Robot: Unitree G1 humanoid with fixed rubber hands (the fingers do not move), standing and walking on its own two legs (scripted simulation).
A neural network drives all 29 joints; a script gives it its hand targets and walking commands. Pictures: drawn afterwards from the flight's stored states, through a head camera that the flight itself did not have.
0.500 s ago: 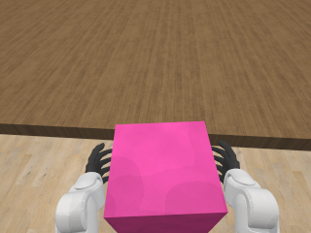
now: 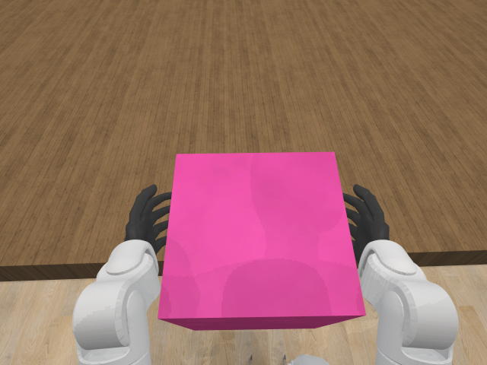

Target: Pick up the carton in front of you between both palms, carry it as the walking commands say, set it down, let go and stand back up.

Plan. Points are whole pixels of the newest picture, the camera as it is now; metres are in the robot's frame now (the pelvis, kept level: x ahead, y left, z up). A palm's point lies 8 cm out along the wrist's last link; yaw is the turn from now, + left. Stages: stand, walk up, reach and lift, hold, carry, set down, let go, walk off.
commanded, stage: carry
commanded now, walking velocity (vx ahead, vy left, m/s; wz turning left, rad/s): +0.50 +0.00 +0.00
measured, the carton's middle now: (255, 253) +0.28 -0.01 +0.06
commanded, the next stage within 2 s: none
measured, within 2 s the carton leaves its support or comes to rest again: neither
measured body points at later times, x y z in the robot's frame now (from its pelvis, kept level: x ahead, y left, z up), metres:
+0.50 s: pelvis +0.31 -0.06 -0.01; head +0.41 -0.07 +0.42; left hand +0.68 +0.12 +0.09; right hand +0.71 -0.18 +0.08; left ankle +0.32 +0.08 -0.69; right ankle +0.32 -0.11 -0.75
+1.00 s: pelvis +0.51 -0.06 -0.01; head +0.53 -0.07 +0.44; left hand +0.87 +0.10 +0.14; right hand +0.88 -0.21 +0.14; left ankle +0.45 +0.04 -0.73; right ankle +0.46 -0.14 -0.75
